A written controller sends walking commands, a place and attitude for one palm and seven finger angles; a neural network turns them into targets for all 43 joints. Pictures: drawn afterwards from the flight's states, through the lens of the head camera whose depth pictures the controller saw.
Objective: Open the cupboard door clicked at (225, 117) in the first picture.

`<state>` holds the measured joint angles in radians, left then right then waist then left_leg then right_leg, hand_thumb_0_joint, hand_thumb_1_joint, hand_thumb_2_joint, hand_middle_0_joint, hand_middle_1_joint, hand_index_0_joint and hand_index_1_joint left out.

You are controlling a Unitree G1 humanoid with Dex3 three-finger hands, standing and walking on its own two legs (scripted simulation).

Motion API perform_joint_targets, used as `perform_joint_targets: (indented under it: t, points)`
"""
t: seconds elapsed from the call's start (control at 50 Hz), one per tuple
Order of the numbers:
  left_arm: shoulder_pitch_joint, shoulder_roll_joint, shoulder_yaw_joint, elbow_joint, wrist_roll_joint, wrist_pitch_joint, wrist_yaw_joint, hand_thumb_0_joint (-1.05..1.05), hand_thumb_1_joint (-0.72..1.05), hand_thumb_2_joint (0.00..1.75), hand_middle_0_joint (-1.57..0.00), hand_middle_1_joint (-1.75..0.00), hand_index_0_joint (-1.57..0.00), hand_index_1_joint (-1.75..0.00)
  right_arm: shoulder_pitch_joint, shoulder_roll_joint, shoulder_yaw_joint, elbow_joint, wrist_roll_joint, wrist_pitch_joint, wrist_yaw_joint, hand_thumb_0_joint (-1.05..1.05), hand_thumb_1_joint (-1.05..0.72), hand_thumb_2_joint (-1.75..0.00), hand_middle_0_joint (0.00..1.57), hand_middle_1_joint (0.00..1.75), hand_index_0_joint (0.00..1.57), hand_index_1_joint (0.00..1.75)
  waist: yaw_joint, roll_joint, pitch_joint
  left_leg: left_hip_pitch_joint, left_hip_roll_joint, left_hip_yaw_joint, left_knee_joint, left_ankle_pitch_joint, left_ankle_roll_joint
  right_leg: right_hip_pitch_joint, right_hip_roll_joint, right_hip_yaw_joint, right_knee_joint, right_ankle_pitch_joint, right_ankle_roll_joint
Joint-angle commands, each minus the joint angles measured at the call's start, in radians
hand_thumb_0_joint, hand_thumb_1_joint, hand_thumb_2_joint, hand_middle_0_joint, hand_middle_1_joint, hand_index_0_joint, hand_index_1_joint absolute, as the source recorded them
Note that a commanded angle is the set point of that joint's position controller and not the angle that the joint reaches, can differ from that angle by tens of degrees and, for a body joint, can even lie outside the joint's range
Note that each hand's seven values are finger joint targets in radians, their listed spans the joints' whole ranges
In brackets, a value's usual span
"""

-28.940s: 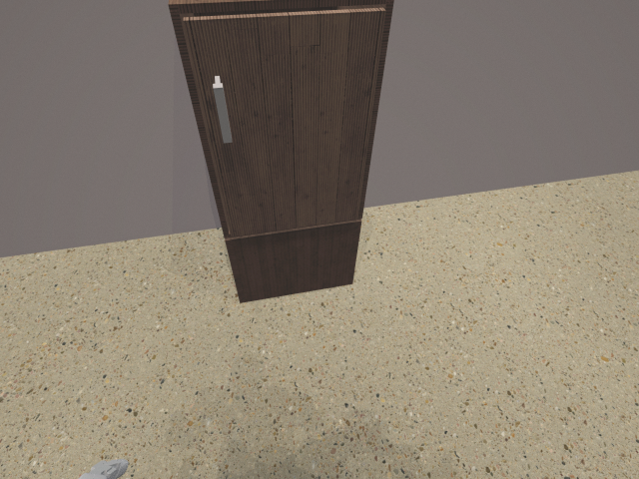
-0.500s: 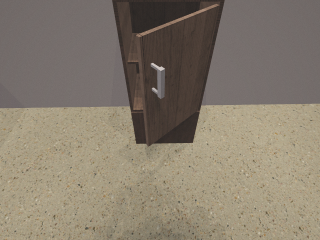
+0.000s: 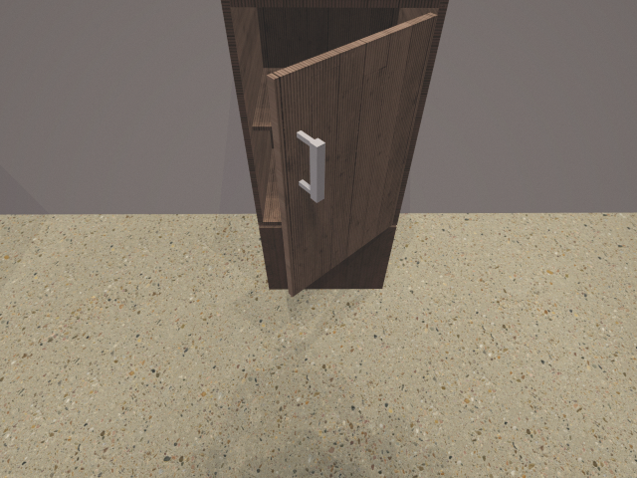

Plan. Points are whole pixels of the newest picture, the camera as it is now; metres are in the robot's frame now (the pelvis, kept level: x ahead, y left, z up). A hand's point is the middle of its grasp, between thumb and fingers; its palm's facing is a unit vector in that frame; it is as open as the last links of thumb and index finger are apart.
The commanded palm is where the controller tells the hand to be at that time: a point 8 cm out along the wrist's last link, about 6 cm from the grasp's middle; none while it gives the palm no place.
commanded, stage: walk to a spot facing it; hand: left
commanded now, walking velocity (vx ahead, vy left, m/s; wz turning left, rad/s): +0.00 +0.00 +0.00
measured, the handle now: (310, 167) +0.61 +0.05 +0.03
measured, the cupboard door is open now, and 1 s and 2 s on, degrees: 41 41 41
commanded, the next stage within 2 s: none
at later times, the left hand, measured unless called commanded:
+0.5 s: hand out of the picture +0.05 +0.19 -0.18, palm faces -0.12 -0.96 -0.26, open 7.4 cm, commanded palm none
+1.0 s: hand out of the picture +0.11 +0.14 -0.17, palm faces -0.36 -0.90 -0.25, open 7.4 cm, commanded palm none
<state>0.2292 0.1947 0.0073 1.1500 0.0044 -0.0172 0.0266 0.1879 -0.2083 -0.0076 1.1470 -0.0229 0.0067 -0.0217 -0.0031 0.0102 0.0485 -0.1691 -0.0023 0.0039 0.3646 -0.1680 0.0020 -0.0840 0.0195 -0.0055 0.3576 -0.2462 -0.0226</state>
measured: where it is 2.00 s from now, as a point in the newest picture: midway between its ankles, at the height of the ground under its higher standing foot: outside the picture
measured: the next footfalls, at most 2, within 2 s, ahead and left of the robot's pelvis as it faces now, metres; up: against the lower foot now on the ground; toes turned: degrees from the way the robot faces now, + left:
left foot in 1.06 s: +0.10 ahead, +0.09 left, +0.00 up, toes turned -32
right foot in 1.38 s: -0.03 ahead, -0.15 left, +0.00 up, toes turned -45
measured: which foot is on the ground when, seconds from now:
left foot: down 0.00-0.56, up 0.58-1.00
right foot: down 0.00-1.00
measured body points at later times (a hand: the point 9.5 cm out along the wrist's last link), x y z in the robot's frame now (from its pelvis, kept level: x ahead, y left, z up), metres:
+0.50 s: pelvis -0.02 -0.01 -0.02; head +0.02 -0.03 +0.43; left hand +0.06 +0.24 -0.16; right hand -0.01 -0.26 -0.18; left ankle +0.02 +0.12 -0.75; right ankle -0.05 -0.09 -0.73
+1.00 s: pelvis -0.01 -0.02 +0.00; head +0.05 -0.05 +0.44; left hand +0.13 +0.19 -0.15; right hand +0.02 -0.30 -0.14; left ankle +0.05 +0.11 -0.71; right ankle -0.04 -0.10 -0.75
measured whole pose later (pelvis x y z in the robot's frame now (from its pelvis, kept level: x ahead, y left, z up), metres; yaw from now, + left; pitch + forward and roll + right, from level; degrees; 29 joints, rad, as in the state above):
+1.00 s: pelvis -0.01 -0.02 +0.00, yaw -28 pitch +2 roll +2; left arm 0.24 0.20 0.08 0.94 0.03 0.04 0.02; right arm 0.04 -0.19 -0.05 0.88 0.00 0.05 -0.03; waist 0.05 -0.03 0.09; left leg -0.38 -0.01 -0.04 0.77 -0.43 -0.05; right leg -0.27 0.12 0.23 0.48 -0.23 -0.06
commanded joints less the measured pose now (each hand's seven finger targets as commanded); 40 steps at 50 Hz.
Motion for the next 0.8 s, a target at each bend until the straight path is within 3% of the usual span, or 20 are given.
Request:
perform_joint_targets:
  t: [0.0, 0.1, 0.14, 0.28, 0.34, 0.38, 0.4, 0.42, 0.44, 0.48, 0.5, 0.52, 0.54, 0.56, 0.58, 0.6, 0.62, 0.68, 0.72, 0.78]
  points:
    - [0.027, 0.152, 0.029, -0.031, 0.001, -0.018, 0.006, 0.0, 0.9, 0.9, -0.2, -0.3, -0.2, -0.3, 0.03, -0.131, -0.021, -0.035, 0.003, -0.017, -0.012, 0.0, -0.9, -0.9, 0.2, 0.3, 0.2, 0.3, -0.008, -0.019, -0.015, 0.058, 0.101, -0.079, -0.039, 0.148, 0.027, -0.062, -0.123, 0.089, -0.079, 0.201, -0.022]
    - [0.017, 0.156, 0.031, -0.036, 0.002, -0.014, 0.005, 0.0, 0.9, 0.9, -0.2, -0.3, -0.2, -0.3, 0.024, -0.135, -0.021, -0.038, 0.001, -0.015, -0.013, 0.0, -0.9, -0.9, 0.2, 0.3, 0.2, 0.3, -0.008, -0.005, -0.002, 0.058, 0.106, -0.072, -0.04, 0.134, 0.023, -0.074, -0.12, 0.101, -0.081, 0.193, -0.023]
    - [0.038, 0.117, 0.031, -0.039, 0.001, 0.002, 0.007, 0.0, 0.9, 0.9, -0.2, -0.3, -0.2, -0.3, 0.053, -0.088, -0.017, -0.035, 0.001, -0.004, -0.018, 0.0, -0.9, -0.9, 0.2, 0.3, 0.2, 0.3, -0.009, -0.002, -0.013, 0.067, 0.112, -0.044, -0.002, 0.132, 0.015, -0.095, -0.119, 0.113, -0.053, 0.231, -0.02]
    - [0.004, 0.156, 0.073, -0.122, 0.011, 0.039, -0.007, 0.0, 0.9, 0.9, -0.2, -0.3, -0.2, -0.3, 0.049, -0.135, -0.059, -0.111, -0.001, 0.02, -0.028, 0.0, -0.9, -0.9, 0.2, 0.3, 0.2, 0.3, -0.014, -0.023, -0.004, 0.033, 0.154, -0.007, 0.066, 0.032, 0.022, -0.196, -0.093, 0.167, 0.069, 0.236, -0.031]
    - [0.003, 0.14, 0.08, -0.155, 0.013, 0.046, -0.016, 0.0, 0.9, 0.9, -0.2, -0.3, -0.2, -0.3, 0.04, -0.162, -0.072, -0.144, -0.002, 0.02, -0.029, 0.0, -0.9, -0.9, 0.2, 0.3, 0.2, 0.3, -0.008, 0.058, -0.019, 0.054, 0.218, -0.055, 0.03, -0.012, 0.056, -0.269, -0.04, 0.142, 0.17, 0.148, -0.018]
    - [0.002, 0.122, 0.083, -0.176, 0.014, 0.055, -0.024, 0.0, 0.9, 0.9, -0.2, -0.3, -0.2, -0.3, 0.043, -0.185, -0.083, -0.161, -0.007, 0.018, -0.03, 0.0, -0.9, -0.9, 0.2, 0.3, 0.2, 0.3, -0.006, 0.162, -0.018, 0.03, 0.318, -0.136, -0.05, -0.054, 0.116, -0.312, 0.004, 0.083, 0.343, -0.064, -0.006]
    - [-0.005, 0.115, 0.085, -0.188, 0.016, 0.061, -0.027, 0.0, 0.9, 0.9, -0.2, -0.3, -0.2, -0.3, 0.041, -0.19, -0.087, -0.171, -0.01, 0.015, -0.028, 0.0, -0.9, -0.9, 0.2, 0.3, 0.2, 0.3, -0.005, 0.202, -0.015, 0.016, 0.375, -0.151, -0.09, -0.042, 0.153, -0.333, 0.002, 0.033, 0.474, -0.22, 0.006]
    - [-0.016, 0.109, 0.088, -0.203, 0.017, 0.065, -0.03, 0.0, 0.9, 0.9, -0.2, -0.3, -0.2, -0.3, 0.039, -0.188, -0.085, -0.182, -0.013, 0.013, -0.026, 0.0, -0.9, -0.9, 0.2, 0.3, 0.2, 0.3, -0.006, 0.219, -0.012, -0.006, 0.399, -0.152, -0.104, -0.019, 0.175, -0.337, -0.019, 0.022, 0.545, -0.287, 0.012]
    - [-0.009, 0.106, 0.09, -0.208, 0.017, 0.066, -0.032, 0.0, 0.9, 0.9, -0.2, -0.3, -0.2, -0.3, 0.022, -0.183, -0.084, -0.194, -0.012, 0.013, -0.026, 0.0, -0.9, -0.9, 0.2, 0.3, 0.2, 0.3, 0.005, 0.194, -0.023, -0.026, 0.413, -0.134, -0.095, -0.029, 0.179, -0.318, -0.042, 0.033, 0.566, -0.295, 0.009]
    - [0.024, 0.091, 0.089, -0.208, 0.017, 0.06, -0.04, 0.0, 0.9, 0.9, -0.2, -0.3, -0.2, -0.3, -0.023, -0.186, -0.085, -0.215, -0.017, 0.012, -0.024, 0.0, -0.9, -0.9, 0.2, 0.3, 0.2, 0.3, 0.037, 0.135, -0.043, -0.058, 0.375, -0.042, -0.011, 0.049, 0.138, -0.241, -0.05, 0.006, 0.448, -0.237, 0.01]
    - [0.065, 0.095, 0.092, -0.199, 0.016, 0.057, -0.041, 0.0, 0.9, 0.9, -0.2, -0.3, -0.2, -0.3, -0.038, -0.191, -0.087, -0.223, -0.014, 0.015, -0.023, 0.0, -0.9, -0.9, 0.2, 0.3, 0.2, 0.3, 0.057, 0.097, -0.055, -0.078, 0.345, 0.014, 0.065, 0.052, 0.104, -0.174, -0.043, -0.014, 0.349, -0.152, 0.013]
    - [0.121, 0.111, 0.099, -0.183, 0.018, 0.05, -0.039, 0.0, 0.9, 0.9, -0.2, -0.3, -0.2, -0.3, -0.063, -0.183, -0.087, -0.234, -0.007, 0.021, -0.022, 0.0, -0.9, -0.9, 0.2, 0.3, 0.2, 0.3, 0.089, 0.007, -0.062, -0.119, 0.278, 0.075, 0.198, -0.002, 0.053, -0.104, -0.044, 0.01, 0.171, 0.005, 0.012]
    - [0.138, 0.208, 0.115, -0.184, 0.032, 0.036, -0.026, 0.0, 0.9, 0.9, -0.2, -0.3, -0.2, -0.3, -0.053, -0.124, -0.083, -0.259, 0.006, 0.029, -0.018, 0.0, -0.9, -0.9, 0.2, 0.3, 0.2, 0.3, 0.086, -0.306, -0.051, -0.268, 0.119, 0.163, 0.431, -0.256, -0.024, -0.057, -0.204, 0.315, -0.043, 0.136, -0.036]
    - [0.131, 0.269, 0.124, -0.192, 0.027, 0.036, -0.012, 0.0, 0.9, 0.9, -0.2, -0.3, -0.2, -0.3, -0.09, -0.095, -0.079, -0.285, 0.008, 0.032, -0.011, 0.0, -0.9, -0.9, 0.2, 0.3, 0.2, 0.3, 0.096, -0.386, 0.004, -0.393, 0.025, 0.107, 0.653, -0.466, -0.04, -0.083, -0.355, 0.547, -0.102, 0.312, -0.122]
    - [0.113, 0.262, 0.123, -0.2, 0.018, 0.037, -0.005, 0.0, 0.9, 0.9, -0.2, -0.3, -0.2, -0.3, -0.076, -0.111, -0.081, -0.279, 0.008, 0.037, -0.006, 0.0, -0.9, -0.9, 0.2, 0.3, 0.2, 0.3, 0.074, -0.269, -0.006, -0.398, 0.055, 0.003, 0.754, -0.414, -0.03, -0.089, -0.348, 0.499, -0.081, 0.244, -0.177]
    - [0.057, 0.227, 0.119, -0.223, 0.019, 0.039, -0.001, 0.0, 0.9, 0.9, -0.2, -0.3, -0.2, -0.3, -0.085, -0.106, -0.084, -0.273, 0.008, 0.039, -0.003, 0.0, -0.9, -0.9, 0.2, 0.3, 0.2, 0.3, 0.045, -0.199, 0.017, -0.41, 0.065, -0.017, 0.787, -0.353, -0.03, -0.134, -0.292, 0.472, -0.076, 0.143, -0.183]
    - [0.02, 0.202, 0.118, -0.235, 0.02, 0.038, 0.003, 0.0, 0.9, 0.9, -0.2, -0.3, -0.2, -0.3, -0.094, -0.105, -0.085, -0.271, 0.004, 0.039, -0.005, 0.0, -0.9, -0.9, 0.2, 0.3, 0.2, 0.3, 0.03, -0.21, 0.018, -0.425, 0.07, -0.029, 0.801, -0.306, -0.037, -0.125, -0.258, 0.467, -0.051, 0.191, -0.176]
    - [0.039, 0.182, 0.112, -0.242, 0.016, 0.025, 0.01, 0.0, 0.9, 0.9, -0.2, -0.3, -0.2, -0.3, -0.085, -0.081, -0.076, -0.273, 0.006, 0.034, -0.006, 0.0, -0.9, -0.9, 0.2, 0.3, 0.2, 0.3, 0.024, -0.097, -0.067, -0.403, 0.062, -0.032, 0.76, -0.253, -0.053, -0.023, -0.229, 0.407, 0.013, 0.421, -0.169]
    - [0.071, 0.192, 0.115, -0.237, 0.017, 0.023, 0.01, 0.0, 0.9, 0.9, -0.2, -0.3, -0.2, -0.3, -0.106, -0.067, -0.071, -0.283, 0.01, 0.034, -0.01, 0.0, -0.9, -0.9, 0.2, 0.3, 0.2, 0.3, 0.039, -0.068, -0.095, -0.39, 0.045, -0.025, 0.689, -0.265, -0.058, 0.027, -0.218, 0.409, 0.033, 0.51, -0.174]
    - [0.098, 0.195, 0.119, -0.234, 0.019, 0.026, 0.01, 0.0, 0.9, 0.9, -0.2, -0.3, -0.2, -0.3, -0.123, -0.061, -0.069, -0.301, 0.014, 0.029, -0.014, 0.0, -0.9, -0.9, 0.2, 0.3, 0.2, 0.3, 0.051, -0.116, -0.115, -0.39, 0.028, -0.027, 0.62, -0.265, -0.06, 0.081, -0.205, 0.431, 0.045, 0.573, -0.179]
